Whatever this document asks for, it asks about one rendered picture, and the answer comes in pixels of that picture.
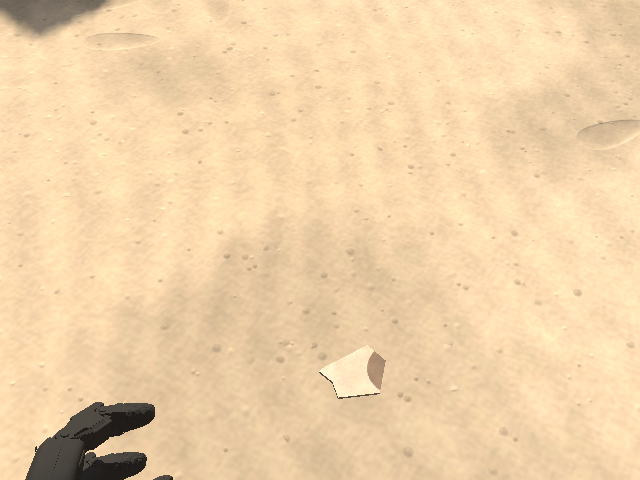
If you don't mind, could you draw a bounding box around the left robot hand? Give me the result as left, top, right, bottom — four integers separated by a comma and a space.
25, 402, 173, 480

